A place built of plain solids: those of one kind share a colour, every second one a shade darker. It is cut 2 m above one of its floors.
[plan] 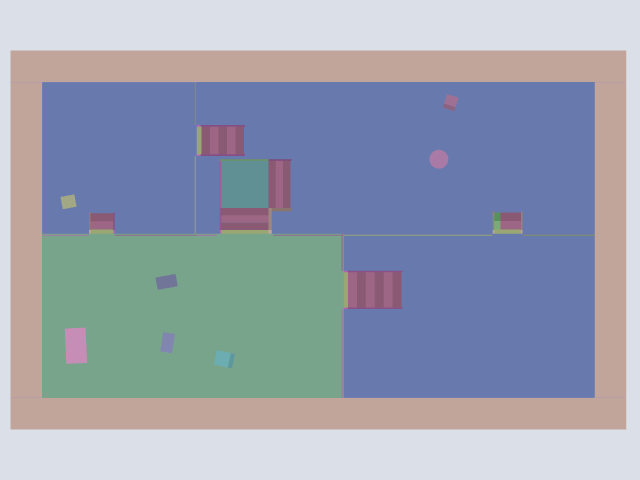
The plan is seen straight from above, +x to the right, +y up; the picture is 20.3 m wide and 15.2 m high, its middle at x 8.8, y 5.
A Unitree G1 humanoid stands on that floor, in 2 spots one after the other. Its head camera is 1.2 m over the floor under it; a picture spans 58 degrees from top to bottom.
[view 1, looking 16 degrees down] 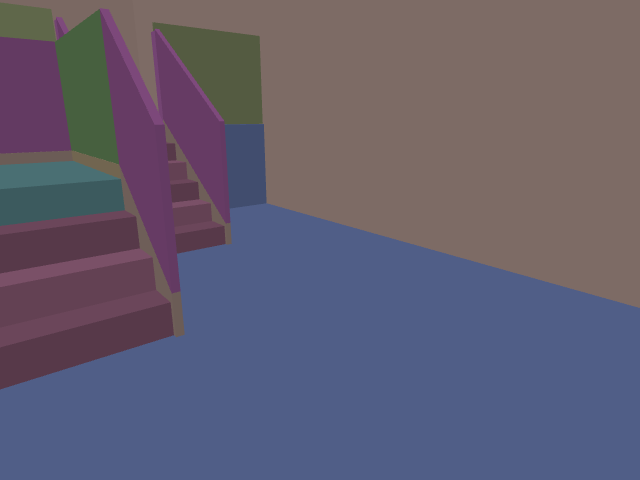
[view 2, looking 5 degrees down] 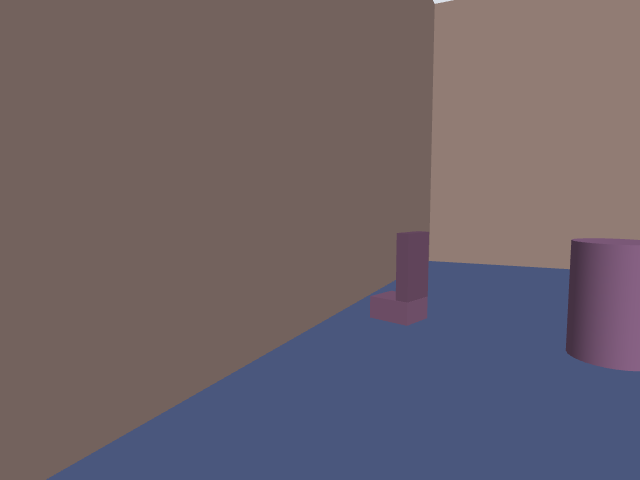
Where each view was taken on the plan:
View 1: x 10.11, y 6.76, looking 141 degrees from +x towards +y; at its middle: floor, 4.35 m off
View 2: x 8.62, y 8.15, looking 26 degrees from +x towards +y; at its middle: wall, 4.24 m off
